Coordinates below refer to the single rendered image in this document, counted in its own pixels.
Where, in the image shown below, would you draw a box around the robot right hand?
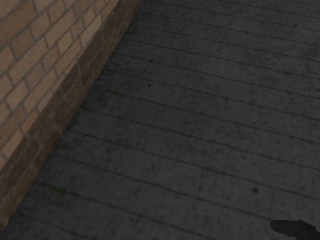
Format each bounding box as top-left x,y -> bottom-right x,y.
270,219 -> 320,240

